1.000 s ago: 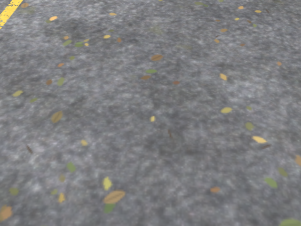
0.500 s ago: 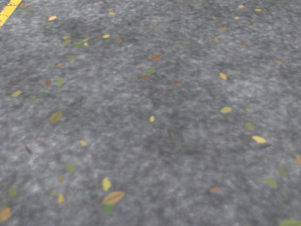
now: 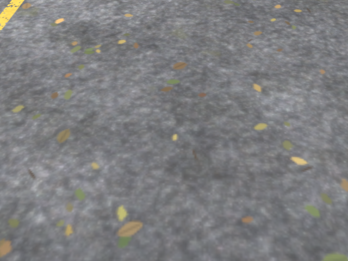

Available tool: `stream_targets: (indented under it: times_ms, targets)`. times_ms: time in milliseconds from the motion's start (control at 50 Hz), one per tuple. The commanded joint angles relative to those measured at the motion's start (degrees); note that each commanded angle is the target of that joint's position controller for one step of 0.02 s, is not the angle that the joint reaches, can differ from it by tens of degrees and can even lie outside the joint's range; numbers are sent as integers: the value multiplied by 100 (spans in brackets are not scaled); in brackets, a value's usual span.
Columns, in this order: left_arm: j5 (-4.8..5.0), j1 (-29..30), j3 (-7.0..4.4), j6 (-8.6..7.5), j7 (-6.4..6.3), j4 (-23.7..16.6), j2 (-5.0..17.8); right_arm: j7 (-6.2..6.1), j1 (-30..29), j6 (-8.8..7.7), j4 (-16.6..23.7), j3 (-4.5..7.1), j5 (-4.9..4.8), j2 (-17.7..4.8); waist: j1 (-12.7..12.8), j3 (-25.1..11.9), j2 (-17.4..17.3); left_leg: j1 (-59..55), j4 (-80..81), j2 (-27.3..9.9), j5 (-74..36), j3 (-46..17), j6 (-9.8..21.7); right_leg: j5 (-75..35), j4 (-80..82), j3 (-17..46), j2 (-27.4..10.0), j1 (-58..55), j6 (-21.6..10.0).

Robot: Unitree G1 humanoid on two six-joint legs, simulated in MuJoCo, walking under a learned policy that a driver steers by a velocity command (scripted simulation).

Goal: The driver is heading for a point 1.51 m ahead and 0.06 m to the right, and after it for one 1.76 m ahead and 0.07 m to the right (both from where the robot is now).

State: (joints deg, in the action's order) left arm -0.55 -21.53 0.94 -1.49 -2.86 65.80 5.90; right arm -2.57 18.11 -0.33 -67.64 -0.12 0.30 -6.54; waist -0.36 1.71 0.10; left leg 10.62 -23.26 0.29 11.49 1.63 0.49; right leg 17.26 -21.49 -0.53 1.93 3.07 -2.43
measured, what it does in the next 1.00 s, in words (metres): walks ahead: left foot, then right foot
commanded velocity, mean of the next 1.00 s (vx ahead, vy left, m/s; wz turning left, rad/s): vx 0.36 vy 0.00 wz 0.00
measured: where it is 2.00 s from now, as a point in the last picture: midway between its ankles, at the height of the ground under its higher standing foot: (168, 168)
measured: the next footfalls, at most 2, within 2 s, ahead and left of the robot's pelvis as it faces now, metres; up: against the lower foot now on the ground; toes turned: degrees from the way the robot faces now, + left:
left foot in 0.38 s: +0.16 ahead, +0.13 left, +0.00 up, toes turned +4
right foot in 0.88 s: +0.51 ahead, -0.02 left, +0.00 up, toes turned -5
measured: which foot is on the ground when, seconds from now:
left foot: down 0.00-0.12, up 0.14-0.36, down 0.38-0.90, up 0.92-1.00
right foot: down 0.00-0.38, up 0.40-0.86, down 0.88-1.00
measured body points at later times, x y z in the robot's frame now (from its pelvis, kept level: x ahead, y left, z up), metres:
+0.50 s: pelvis +0.12 +0.06 -0.01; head +0.14 +0.08 +0.44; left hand +0.08 +0.29 -0.17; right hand +0.13 -0.18 -0.15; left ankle +0.12 +0.13 -0.74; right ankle +0.02 -0.07 -0.66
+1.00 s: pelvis +0.41 +0.03 -0.01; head +0.44 +0.03 +0.43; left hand +0.48 +0.28 -0.16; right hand +0.38 -0.20 -0.17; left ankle +0.26 +0.14 -0.64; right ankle +0.47 -0.02 -0.74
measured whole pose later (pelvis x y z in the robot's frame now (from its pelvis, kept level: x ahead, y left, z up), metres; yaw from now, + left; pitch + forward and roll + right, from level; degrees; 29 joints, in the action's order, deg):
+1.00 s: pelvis +0.41 +0.03 -0.01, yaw +0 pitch -1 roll -1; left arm -1.1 -10.4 -4.1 -4.3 0.8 56.6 11.3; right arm -0.1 21.4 -5.0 -60.0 2.1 0.8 -9.9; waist -0.5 4.3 -1.0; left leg 17.1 -69.5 -0.4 18.7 0.4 5.8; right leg 9.9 -28.5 -8.0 4.1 18.8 -7.0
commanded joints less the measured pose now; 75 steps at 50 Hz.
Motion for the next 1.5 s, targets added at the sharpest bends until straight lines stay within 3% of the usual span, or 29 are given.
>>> stream_targets:
  times_ms: [20, 100, 160, 200, 260, 320, 360, 380, 400, 420, 460, 480, 540, 760, 820, 860, 880, 900, 920, 960, 1000, 1120, 1320, 1380, 1420, 1440, 1460, 1480, 1500]
  targets:
    - [1, -599, -47, -14, -9, 12, 358, -10, 481, -10, -1, 42, -1, -356, -2, 402, 34, -218, 234, -565, -959, -528, 159, -1320, 433, 535, -717, 640, -97]
    - [-21, -744, -131, 19, 2, 23, 535, 13, 396, 17, 64, 70, 28, -392, 80, 443, 220, 49, -104, -223, 513, -268, 221, 645, 663, 696, -617, 680, -297]
    - [-11, -1136, -307, 83, 36, 37, 882, 130, -64, -3, 413, 90, 167, -296, 354, 1209, 811, 1576, -1370, 117, 1554, 337, 265, 2982, 1387, 1957, -1484, 642, -928]
    - [-71, -1276, -342, 27, 53, 53, 856, 199, -459, -113, 723, 112, 188, -325, 444, 1511, 770, 2263, -2101, -205, 1457, 237, 322, 2622, 1596, 2432, -1942, 533, -1243]
    - [-124, -1202, -390, -130, 78, -7, 929, 297, -661, -302, 1027, 202, 127, -491, 341, 1298, 520, 2762, -2198, -416, 1396, 64, 365, 1229, 1428, 2121, -1943, -172, -1257]
    - [-80, -890, -416, -236, 98, -120, 1012, 374, -510, -375, 1160, 278, 39, -505, 66, 984, 581, 1633, -1438, -213, 898, 287, 392, 197, 1096, 1440, -1661, 225, -1022]
    - [-17, -526, -410, -279, 138, -231, 1029, 362, 619, -381, 784, 365, -9, -472, -504, 643, 324, -505, -649, 269, 307, 626, 411, -687, 216, 778, -1196, 1333, -741]
    - [-39, -515, -361, -341, 180, -265, 919, 303, 1408, -414, 546, 486, 17, -718, -835, 231, -159, -1678, -373, 17, 459, 197, 476, -1131, -964, 299, -819, 1893, -556]
    - [11, -469, -235, -372, 236, -547, 472, 231, 2245, -433, 478, 641, 103, -1383, -1059, -251, -1642, -2440, 898, -1637, 2198, -2388, 923, 69, -3089, -474, -53, 2925, -189]
    - [-105, -428, -318, -361, 295, -656, 690, 245, 2372, -334, 320, 624, 83, -1376, -864, -183, -1644, -2067, 1678, -2209, 2846, -4124, 1304, 1322, -4346, -62, 133, 3470, -261]
    - [-147, 11, -310, -345, 390, -773, 605, 269, 853, -329, 783, 496, 75, -1047, -226, 666, -239, -796, 1627, -1979, 2502, -2977, 1132, 192, -4812, 238, -552, 3620, -395]
    - [-103, 2, -315, -360, 414, -758, 516, 280, 561, -381, 876, 452, 69, -986, -29, 666, -84, -505, 1683, -1712, 1672, -2349, 1021, -173, -4575, 232, -683, 3355, -373]
    - [-146, -132, -376, -222, 453, -730, 569, 229, 792, -529, 738, 301, 49, -680, 163, 473, -255, -536, 1645, -1277, -139, -1261, 888, -510, -4223, 1, -708, 3097, -215]
    - [-38, 2344, -333, -148, 498, -1664, 568, 144, 1562, -640, 499, 180, 55, -787, -148, 751, -538, -1073, 1544, -1125, -3076, -219, 934, -1561, -1472, -695, -320, 3127, -197]
    - [-48, 1956, -421, -205, 418, -1618, 762, 113, 1370, -658, 500, 223, 82, -945, 143, 430, -565, -1543, 784, -1241, -4871, -68, 876, -1174, -1178, -759, -33, 2373, -521]
    - [-54, 542, -564, -282, 329, -1159, 974, 101, 1200, -600, 517, 273, 104, -1086, 730, -329, -518, -1573, -929, -1140, -5463, 66, 762, -1043, -784, -767, 241, 952, -737]
    - [-155, -304, -668, -322, 278, -907, 1210, 126, 1193, -583, 561, 263, 61, -1047, 1045, -784, -369, -737, -2233, -947, -4258, 151, 706, -871, -606, -302, -219, -330, -890]
    - [-282, -978, -812, -329, 249, -860, 1775, 184, 1505, -565, 736, 168, -56, -550, 995, -1546, 537, 733, -4402, -294, -1218, 409, 570, -4, -393, 1913, -1888, -1697, -1369]
    - [-145, -661, -835, -241, 332, -863, 1818, 252, 1815, -547, 735, 238, -135, -557, 666, -1877, 1078, 2074, -5805, 478, 1688, -186, 523, 475, 674, 4319, -2611, -2075, -1978]
    - [11, 521, -643, -277, 387, -1048, 1126, 262, 646, -544, 1048, 307, 36, -853, 343, -310, 48, 2524, -5476, -246, 655, -442, 618, 777, 1077, 2754, -2135, -375, -1496]
    - [-25, 570, -499, -383, 347, -906, 712, 286, 591, -467, 1037, 309, 147, -630, -33, 126, -95, 1941, -4761, -547, 384, -443, 550, -450, 1287, 1704, -1652, 644, -1126]
    - [-9, -187, -458, -521, 289, -652, 975, 405, -183, -204, 1356, 325, 191, -615, -110, 370, 183, 2472, -3663, -720, -309, -86, 246, -1826, 1544, 657, -1256, 642, -971]
    - [-57, -1141, -367, -496, 211, -415, 987, 430, -2102, -288, 2014, 242, 79, -625, 396, 522, 403, 2665, -1172, -324, -1090, 403, 325, -3598, 1198, 179, -1302, -830, -826]
    - [-96, -910, -400, -486, 158, -421, 1121, 383, -1788, -360, 1987, 306, 88, -756, 106, 344, 464, 1992, -825, -52, -442, 481, 606, -5116, 546, 63, -1442, -1149, -781]
    - [-94, -709, -430, -446, 155, -438, 1229, 293, -444, -432, 1547, 435, 112, -948, -473, -346, 405, 474, -367, 282, -406, 585, 837, -5875, -970, -103, -1291, -1035, -634]
    - [-35, -638, -403, -443, 171, -517, 1159, 237, 522, -483, 1265, 540, 225, -1200, -839, -886, 254, -989, -288, -216, -467, 88, 1037, -4684, -2237, -209, -1097, -87, -547]
    - [213, -1145, -285, -437, 246, -699, 610, 204, 1272, -488, 1197, 717, 375, -1851, -768, -1789, -878, -2875, -130, -2028, 27, -2437, 1761, -1690, -4586, -571, -284, 1917, -275]
    - [136, -1140, -397, -424, 262, -647, 916, 292, 985, -394, 1191, 713, 181, -1755, -614, -1979, -798, -2880, 678, -2453, 209, -4069, 2018, 1137, -5622, 102, 225, 2842, -307]
    - [39, -565, -449, -398, 261, -815, 1034, 319, 264, -374, 1281, 642, 58, -1534, -330, -971, -408, -1993, 836, -2205, 709, -3169, 1782, 648, -5676, 353, -208, 3267, -361]
Keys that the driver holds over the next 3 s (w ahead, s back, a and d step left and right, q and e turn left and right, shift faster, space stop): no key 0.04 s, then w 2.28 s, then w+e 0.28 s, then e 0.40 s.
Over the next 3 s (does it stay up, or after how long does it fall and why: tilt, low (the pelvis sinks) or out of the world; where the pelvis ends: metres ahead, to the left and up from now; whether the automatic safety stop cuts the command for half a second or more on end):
stays up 1.43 0.05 -0.01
